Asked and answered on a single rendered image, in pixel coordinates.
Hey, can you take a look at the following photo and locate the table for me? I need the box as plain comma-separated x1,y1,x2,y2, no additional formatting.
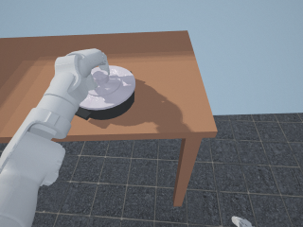
0,30,218,207

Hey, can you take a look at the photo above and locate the left robot upper arm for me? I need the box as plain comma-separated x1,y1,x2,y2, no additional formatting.
0,131,65,227

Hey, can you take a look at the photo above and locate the lid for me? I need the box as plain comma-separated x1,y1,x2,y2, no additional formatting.
80,65,135,111

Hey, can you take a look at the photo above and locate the right robot hand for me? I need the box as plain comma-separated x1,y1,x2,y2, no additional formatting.
231,216,255,227

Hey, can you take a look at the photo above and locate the left robot forearm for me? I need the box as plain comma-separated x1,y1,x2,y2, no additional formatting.
0,52,92,173

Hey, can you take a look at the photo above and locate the knob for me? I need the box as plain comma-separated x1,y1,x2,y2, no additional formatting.
92,70,110,85

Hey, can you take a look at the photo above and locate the left robot hand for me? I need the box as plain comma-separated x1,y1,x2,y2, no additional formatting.
71,48,110,91

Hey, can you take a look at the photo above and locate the pot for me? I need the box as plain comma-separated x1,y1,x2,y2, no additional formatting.
75,71,134,120

